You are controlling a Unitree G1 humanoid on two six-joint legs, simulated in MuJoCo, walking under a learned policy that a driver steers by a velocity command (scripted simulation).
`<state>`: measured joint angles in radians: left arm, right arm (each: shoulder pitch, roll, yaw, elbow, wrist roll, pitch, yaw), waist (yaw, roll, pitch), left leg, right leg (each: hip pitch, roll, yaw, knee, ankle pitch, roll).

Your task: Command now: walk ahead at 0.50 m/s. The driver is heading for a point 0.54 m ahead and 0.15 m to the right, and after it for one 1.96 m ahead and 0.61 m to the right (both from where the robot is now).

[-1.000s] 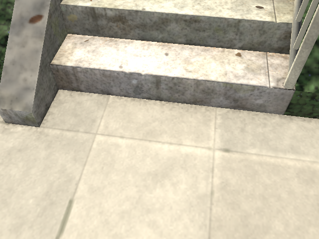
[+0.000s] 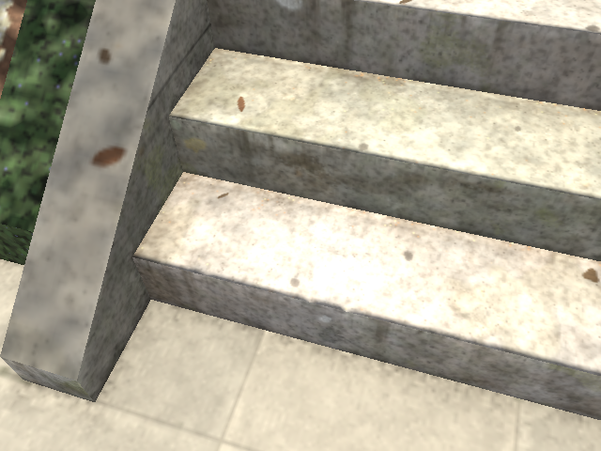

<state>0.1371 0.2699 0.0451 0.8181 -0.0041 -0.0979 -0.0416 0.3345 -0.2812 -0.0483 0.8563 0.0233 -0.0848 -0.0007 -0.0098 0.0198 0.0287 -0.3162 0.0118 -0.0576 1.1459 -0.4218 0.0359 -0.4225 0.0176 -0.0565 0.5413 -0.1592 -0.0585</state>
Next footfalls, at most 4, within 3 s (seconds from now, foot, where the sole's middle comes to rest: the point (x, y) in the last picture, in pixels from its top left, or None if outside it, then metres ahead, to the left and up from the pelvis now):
0.44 left None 0.41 0.15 -0.77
1.06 right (427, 309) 0.69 -0.22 -0.58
1.76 left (347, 246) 0.86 -0.07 -0.58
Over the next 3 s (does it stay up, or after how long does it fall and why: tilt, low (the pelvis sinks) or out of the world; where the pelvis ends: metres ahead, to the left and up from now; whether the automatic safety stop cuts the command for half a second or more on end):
stays up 0.79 -0.14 0.19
